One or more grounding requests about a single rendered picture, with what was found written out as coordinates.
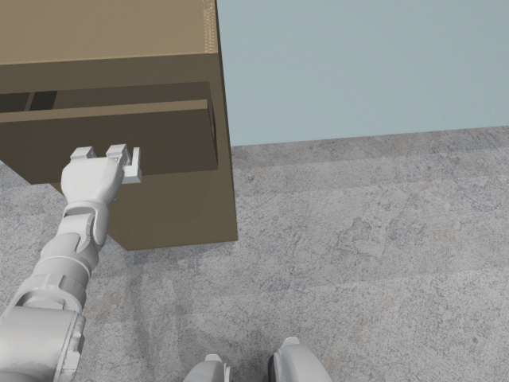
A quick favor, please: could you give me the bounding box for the robot left hand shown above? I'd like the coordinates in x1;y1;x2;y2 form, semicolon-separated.
61;144;132;208

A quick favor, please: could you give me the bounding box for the handle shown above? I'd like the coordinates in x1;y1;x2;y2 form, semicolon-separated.
122;147;142;184

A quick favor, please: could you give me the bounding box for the drawer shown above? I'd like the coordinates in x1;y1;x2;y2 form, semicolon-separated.
0;81;218;185

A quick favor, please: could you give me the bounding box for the right robot thigh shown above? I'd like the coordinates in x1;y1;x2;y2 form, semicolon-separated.
274;344;335;382

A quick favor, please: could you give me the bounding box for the left robot forearm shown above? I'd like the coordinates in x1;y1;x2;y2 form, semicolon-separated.
0;201;110;328

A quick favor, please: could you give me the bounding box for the left robot shin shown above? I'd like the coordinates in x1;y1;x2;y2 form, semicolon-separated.
205;354;223;363

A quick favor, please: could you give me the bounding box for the left robot upper arm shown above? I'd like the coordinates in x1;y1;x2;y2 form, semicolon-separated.
0;306;86;382

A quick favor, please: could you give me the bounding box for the cabinet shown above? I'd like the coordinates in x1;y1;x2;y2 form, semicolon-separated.
0;0;238;251

